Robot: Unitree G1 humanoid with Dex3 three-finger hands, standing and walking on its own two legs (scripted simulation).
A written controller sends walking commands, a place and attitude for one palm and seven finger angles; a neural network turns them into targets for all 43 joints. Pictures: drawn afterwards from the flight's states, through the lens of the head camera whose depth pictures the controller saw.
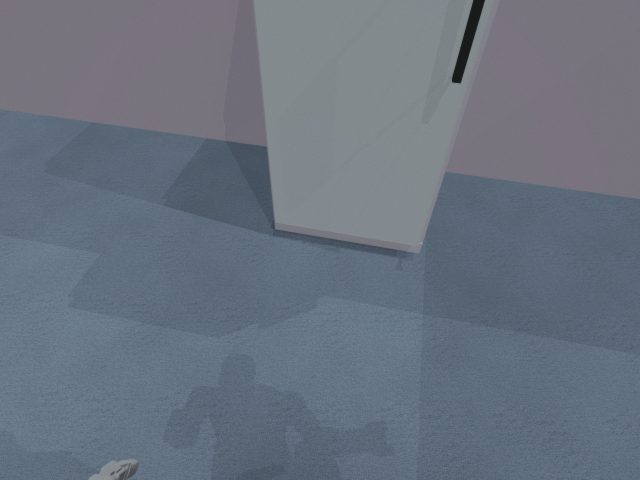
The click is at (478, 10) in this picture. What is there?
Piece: fridge door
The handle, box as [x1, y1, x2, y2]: [452, 0, 484, 82]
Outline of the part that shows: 484,0 473,0 454,69 452,82 460,82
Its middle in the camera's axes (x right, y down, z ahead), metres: +0.36 -0.57 +0.86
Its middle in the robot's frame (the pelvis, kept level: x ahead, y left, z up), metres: +1.07 -0.30 +0.23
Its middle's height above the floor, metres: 1.00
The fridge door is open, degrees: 0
